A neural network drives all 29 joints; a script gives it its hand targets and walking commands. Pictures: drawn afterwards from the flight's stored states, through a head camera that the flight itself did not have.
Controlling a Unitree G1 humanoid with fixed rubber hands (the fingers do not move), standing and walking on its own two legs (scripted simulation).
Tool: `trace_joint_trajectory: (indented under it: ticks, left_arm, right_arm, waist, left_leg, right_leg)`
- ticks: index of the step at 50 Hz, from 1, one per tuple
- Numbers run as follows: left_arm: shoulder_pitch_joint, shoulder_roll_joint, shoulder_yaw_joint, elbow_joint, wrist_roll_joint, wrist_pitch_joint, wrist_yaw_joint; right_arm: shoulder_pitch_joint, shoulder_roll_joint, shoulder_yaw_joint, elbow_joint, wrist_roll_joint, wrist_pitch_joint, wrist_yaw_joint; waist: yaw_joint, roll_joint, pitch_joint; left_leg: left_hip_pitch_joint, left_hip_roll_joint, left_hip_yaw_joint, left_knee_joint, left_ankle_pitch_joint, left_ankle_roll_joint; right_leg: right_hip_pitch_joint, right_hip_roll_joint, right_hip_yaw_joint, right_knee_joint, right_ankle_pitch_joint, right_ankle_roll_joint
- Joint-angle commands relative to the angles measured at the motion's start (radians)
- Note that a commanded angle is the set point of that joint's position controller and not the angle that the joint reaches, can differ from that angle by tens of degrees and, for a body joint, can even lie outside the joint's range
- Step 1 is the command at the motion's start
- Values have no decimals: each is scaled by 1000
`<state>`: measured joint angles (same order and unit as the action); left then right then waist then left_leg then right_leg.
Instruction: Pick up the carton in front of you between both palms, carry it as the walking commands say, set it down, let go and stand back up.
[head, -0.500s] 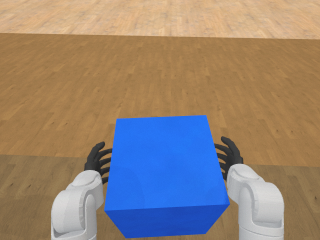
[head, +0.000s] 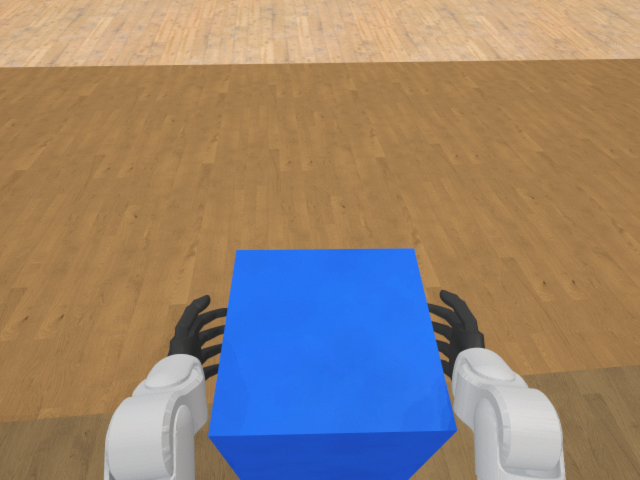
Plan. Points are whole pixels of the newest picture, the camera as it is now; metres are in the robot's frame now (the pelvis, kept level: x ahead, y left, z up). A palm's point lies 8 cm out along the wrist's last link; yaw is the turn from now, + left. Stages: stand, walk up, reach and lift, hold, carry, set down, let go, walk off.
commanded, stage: carry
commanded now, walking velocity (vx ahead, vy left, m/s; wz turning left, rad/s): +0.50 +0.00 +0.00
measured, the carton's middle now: (325, 374) +0.26 -0.01 -0.01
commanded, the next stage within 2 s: none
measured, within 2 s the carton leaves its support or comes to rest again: neither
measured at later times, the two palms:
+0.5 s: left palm (226, 146) +0.60 +0.13 +0.09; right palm (402, 134) +0.63 -0.17 +0.09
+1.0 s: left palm (230, 66) +1.00 +0.17 +0.03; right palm (354, 65) +0.99 -0.14 +0.04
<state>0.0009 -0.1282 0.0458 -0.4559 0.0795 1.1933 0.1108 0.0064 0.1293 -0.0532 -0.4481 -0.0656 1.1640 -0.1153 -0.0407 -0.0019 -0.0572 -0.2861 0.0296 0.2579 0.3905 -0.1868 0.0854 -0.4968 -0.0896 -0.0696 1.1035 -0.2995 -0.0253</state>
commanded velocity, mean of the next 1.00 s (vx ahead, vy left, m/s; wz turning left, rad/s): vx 0.50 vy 0.00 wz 0.00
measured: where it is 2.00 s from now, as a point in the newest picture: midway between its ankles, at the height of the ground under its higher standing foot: (295, 227)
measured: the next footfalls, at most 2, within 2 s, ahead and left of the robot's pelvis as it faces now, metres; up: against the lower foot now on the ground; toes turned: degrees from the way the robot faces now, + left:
right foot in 0.30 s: +0.41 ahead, -0.11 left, +0.00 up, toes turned -8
left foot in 0.82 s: +0.72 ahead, +0.07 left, -0.02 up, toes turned +7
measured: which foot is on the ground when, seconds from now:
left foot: down 0.00-0.32, up 0.34-0.80, down 0.82-1.00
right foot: up 0.00-0.28, down 0.30-0.86, up 0.88-1.00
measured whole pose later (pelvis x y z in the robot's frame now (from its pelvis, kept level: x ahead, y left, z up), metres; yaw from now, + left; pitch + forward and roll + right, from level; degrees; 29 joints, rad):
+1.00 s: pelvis +0.66 +0.02 -0.03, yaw +1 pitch +5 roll -2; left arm -0.47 -0.12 0.24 -0.13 0.07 1.14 0.15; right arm -0.45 0.12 -0.25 -0.12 -0.04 1.10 -0.14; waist -0.05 0.00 0.06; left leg -0.40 -0.02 0.14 0.55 -0.14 0.12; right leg -0.50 -0.01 -0.01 1.20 -0.40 -0.04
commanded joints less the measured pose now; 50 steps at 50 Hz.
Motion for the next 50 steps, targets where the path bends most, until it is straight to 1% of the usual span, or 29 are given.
trace_joint_trajectory:
  ticks: [1,6,12,14,15,16,17,18,19,20,21,22,23,26,30,34,37,38,39,40,41,42,43,44,45,46,47,48,50]
  left_arm:
    - [-366,-943,-696,-95,-298,-59,-176]
    - [-375,-874,-709,-161,-303,-46,-156]
    - [-444,-745,-685,-206,-339,13,-143]
    - [-460,-701,-657,-187,-344,29,-136]
    - [-467,-679,-638,-167,-346,35,-132]
    - [-476,-655,-619,-159,-343,42,-127]
    - [-524,-632,-600,-130,-344,42,-126]
    - [-520,-654,-609,-113,-362,44,-127]
    - [-571,-682,-621,-125,-378,42,-131]
    - [-623,-720,-634,-110,-389,36,-134]
    - [-680,-748,-642,-95,-392,27,-136]
    - [-734,-759,-646,-74,-395,17,-138]
    - [-771,-761,-648,-50,-396,6,-138]
    - [-860,-723,-627,37,-383,-23,-133]
    - [-938,-678,-561,155,-357,-49,-102]
    - [-977,-667,-495,252,-320,-56,-73]
    - [-1022,-694,-476,289,-309,-58,-60]
    - [-1038,-708,-477,295,-308,-57,-58]
    - [-1053,-725,-482,299,-309,-56,-57]
    - [-1067,-742,-489,300,-311,-54,-57]
    - [-1079,-755,-495,299,-310,-52,-56]
    - [-1083,-765,-496,297,-308,-49,-54]
    - [-1050,-791,-493,307,-303,-44,-54]
    - [-1089,-792,-488,288,-303,-47,-53]
    - [-1117,-830,-502,270,-308,-53,-55]
    - [-1132,-869,-513,253,-310,-64,-58]
    - [-1138,-903,-521,240,-311,-77,-64]
    - [-1131,-924,-530,227,-307,-91,-67]
    - [-1087,-940,-549,217,-289,-115,-71]
  right_arm:
    - [-406,939,734,-121,371,-21,217]
    - [-367,843,708,-152,357,-8,212]
    - [-396,719,658,-171,324,40,171]
    - [-450,683,649,-173,324,56,155]
    - [-470,663,644,-168,323,65,147]
    - [-507,639,638,-165,323,73,139]
    - [-542,642,649,-179,326,82,133]
    - [-569,644,649,-163,333,85,130]
    - [-601,684,657,-138,335,81,131]
    - [-630,715,650,-114,332,74,133]
    - [-657,742,645,-82,326,65,133]
    - [-686,756,641,-50,318,53,131]
    - [-713,758,635,-19,308,41,127]
    - [-797,733,606,79,273,9,108]
    - [-906,703,562,178,265,-14,76]
    - [-970,695,512,255,269,-17,61]
    - [-1019,706,487,283,281,-16,64]
    - [-1030,712,479,290,285,-15,66]
    - [-1034,716,470,298,287,-14,69]
    - [-1022,722,460,313,286,-14,73]
    - [-999,725,449,329,281,-14,76]
    - [-973,723,438,331,279,-12,80]
    - [-990,713,431,349,275,-13,77]
    - [-1002,753,446,346,292,-17,82]
    - [-1030,801,468,310,313,-27,93]
    - [-1073,858,500,271,339,-38,106]
    - [-1125,902,533,234,364,-51,118]
    - [-1155,941,562,207,387,-63,128]
    - [-1143,963,601,173,404,-88,138]
  waist:
    - [27,112,-255]
    - [22,139,-154]
    - [22,163,-63]
    - [46,147,-123]
    - [66,95,-190]
    - [102,-18,-263]
    - [97,-307,-350]
    - [104,-312,-310]
    - [90,-247,-317]
    - [83,-127,-325]
    - [76,-39,-308]
    - [69,-50,-312]
    - [69,-67,-321]
    - [61,-99,-300]
    - [81,-104,-244]
    - [99,-116,-214]
    - [104,-130,-203]
    - [97,-132,-207]
    - [72,-130,-230]
    - [25,-98,-272]
    - [-18,-24,-340]
    - [-33,91,-401]
    - [-14,357,-457]
    - [-32,339,-460]
    - [-35,258,-432]
    - [-33,131,-404]
    - [-21,92,-403]
    - [-13,82,-413]
    - [-13,98,-441]
  left_leg:
    - [291,265,-271,-227,96,38]
    - [337,215,-162,-218,252,38]
    - [354,210,-102,-151,373,24]
    - [327,184,-36,36,539,-6]
    - [255,136,-6,227,534,-33]
    - [103,102,-18,476,313,-54]
    - [-220,-40,-77,806,-50,-106]
    - [-363,-65,-203,948,-307,-80]
    - [-390,-5,-260,1022,-287,-43]
    - [-388,30,-269,1007,-244,-24]
    - [-374,63,-274,939,-186,-17]
    - [-339,78,-273,874,-142,-18]
    - [-319,69,-254,840,-113,-21]
    - [-361,65,-222,716,-65,-39]
    - [-430,56,-175,477,42,-57]
    - [-374,14,-117,260,170,-40]
    - [-306,5,-122,142,241,-10]
    - [-268,-2,-121,117,236,0]
    - [-188,-17,-111,97,216,4]
    - [-41,-47,-77,49,207,-1]
    - [157,-33,-84,41,179,-19]
    - [354,125,-281,138,238,-33]
    - [561,337,-766,25,215,108]
    - [608,346,-824,0,239,175]
    - [580,310,-730,30,356,173]
    - [518,285,-632,52,478,147]
    - [490,263,-572,48,511,121]
    - [461,247,-527,35,511,104]
    - [480,231,-470,50,621,78]
  right_leg:
    - [-103,-22,-14,-144,73,12]
    - [-155,0,-93,-415,201,30]
    - [-68,27,-143,-558,263,-16]
    - [133,87,-201,-590,215,-29]
    - [325,126,-218,-600,145,-28]
    - [508,-13,-25,-638,5,-32]
    - [718,-291,521,-781,-182,-190]
    - [711,-312,626,-872,-37,-218]
    - [682,-294,504,-821,125,-207]
    - [634,-273,410,-782,238,-185]
    - [561,-249,325,-783,279,-159]
    - [512,-225,262,-800,254,-134]
    - [491,-211,220,-814,240,-129]
    - [472,-195,140,-846,218,-154]
    - [525,-157,65,-841,314,-166]
    - [563,-109,-4,-788,455,-148]
    - [600,-112,-19,-727,523,-120]
    - [613,-118,-23,-694,582,-109]
    - [619,-115,-35,-630,671,-91]
    - [597,-87,-78,-495,716,-63]
    - [511,-47,-117,-297,594,-34]
    - [316,-22,-87,-100,304,-22]
    - [-39,152,-43,150,-163,12]
    - [-166,152,51,286,-226,-9]
    - [-220,117,81,314,-209,-29]
    - [-220,82,92,260,-161,-30]
    - [-217,55,95,178,-112,-26]
    - [-192,47,89,119,-84,-21]
    - [-182,49,73,42,-58,-14]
